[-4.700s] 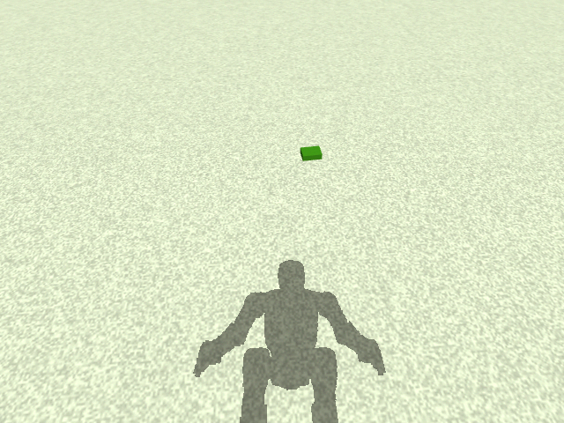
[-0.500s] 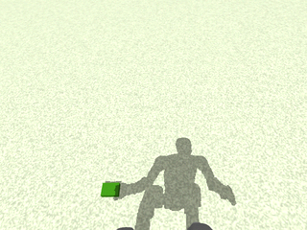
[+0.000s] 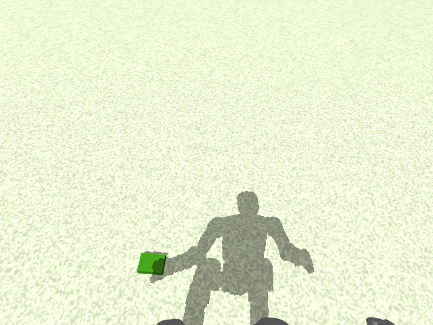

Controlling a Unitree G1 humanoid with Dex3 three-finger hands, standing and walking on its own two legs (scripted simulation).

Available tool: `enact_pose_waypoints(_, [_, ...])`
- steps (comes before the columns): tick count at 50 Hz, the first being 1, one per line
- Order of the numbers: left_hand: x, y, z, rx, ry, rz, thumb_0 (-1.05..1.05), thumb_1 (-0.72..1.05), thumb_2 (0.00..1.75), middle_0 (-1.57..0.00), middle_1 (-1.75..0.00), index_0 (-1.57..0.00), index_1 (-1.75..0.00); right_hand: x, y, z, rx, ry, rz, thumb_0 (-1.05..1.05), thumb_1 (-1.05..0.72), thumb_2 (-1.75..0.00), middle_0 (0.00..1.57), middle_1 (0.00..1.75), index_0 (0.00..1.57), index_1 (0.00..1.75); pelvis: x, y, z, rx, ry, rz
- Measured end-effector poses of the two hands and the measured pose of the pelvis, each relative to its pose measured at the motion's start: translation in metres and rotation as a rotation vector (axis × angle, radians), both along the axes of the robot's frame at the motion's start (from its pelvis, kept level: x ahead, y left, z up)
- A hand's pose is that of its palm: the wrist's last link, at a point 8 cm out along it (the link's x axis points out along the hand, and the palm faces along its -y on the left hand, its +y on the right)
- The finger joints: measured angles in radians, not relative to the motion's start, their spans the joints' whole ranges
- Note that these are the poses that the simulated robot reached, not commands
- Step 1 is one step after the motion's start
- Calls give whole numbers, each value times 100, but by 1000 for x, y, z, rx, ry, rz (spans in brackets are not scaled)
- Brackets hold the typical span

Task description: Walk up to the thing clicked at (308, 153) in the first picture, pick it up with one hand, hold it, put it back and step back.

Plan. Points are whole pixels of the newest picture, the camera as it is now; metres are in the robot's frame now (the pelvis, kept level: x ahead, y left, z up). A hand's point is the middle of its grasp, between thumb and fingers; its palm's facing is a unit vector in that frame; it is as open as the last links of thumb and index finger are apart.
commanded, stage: walk up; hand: left
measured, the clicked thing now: (151, 263) +0.46 +0.28 -0.73
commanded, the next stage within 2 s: stand in 1.24 s
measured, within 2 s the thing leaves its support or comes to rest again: neither
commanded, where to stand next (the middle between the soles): +0.08 +0.02 m, yaw -2 degrees
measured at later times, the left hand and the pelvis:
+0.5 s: hand out of the picture +0.09 +0.28 -0.13, palm faces -0.04 -0.92 -0.40, open 7.4 cm; pelvis +0.02 +0.01 +0.02, yaw -1 degrees
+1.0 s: hand out of the picture +0.14 +0.26 -0.12, palm faces -0.07 -0.93 -0.37, open 7.4 cm; pelvis +0.03 +0.01 +0.03, yaw -3 degrees
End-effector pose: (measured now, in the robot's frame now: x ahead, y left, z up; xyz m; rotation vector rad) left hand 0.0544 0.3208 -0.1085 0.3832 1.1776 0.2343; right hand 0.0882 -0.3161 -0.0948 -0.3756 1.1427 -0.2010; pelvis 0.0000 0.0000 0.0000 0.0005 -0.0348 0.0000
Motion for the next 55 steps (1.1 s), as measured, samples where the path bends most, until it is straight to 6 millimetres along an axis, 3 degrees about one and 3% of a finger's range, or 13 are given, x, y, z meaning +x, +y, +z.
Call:
enact_pose_waypoints(9, [1,2,3,-21,7,4,1,90,89,-20,-30,-21,-30,13,23,-3,36,-15,-6,1,-91,-90,20,30,20,30,8,11,6,-14,-12,-3])
enact_pose_waypoints(17, [14,10,13,-15,10,4,1,90,89,-20,-30,-21,-30,16,39,-4,81,3,-8,1,-91,-90,20,30,20,30,15,14,14,-19,-14,-19])
enact_pose_waypoints(38, [58,-17,24,-37,13,-42,1,90,89,-20,-30,-21,-30,15,11,6,63,41,-90,1,-91,-90,20,30,20,30,28,4,28,1,-9,-37])
enact_pose_waypoints(55, [89,-20,26,-46,-5,-66,1,90,89,-20,-30,-21,-30,-3,18,4,72,86,-142,1,-91,-90,20,30,20,30,37,7,30,3,-10,-55])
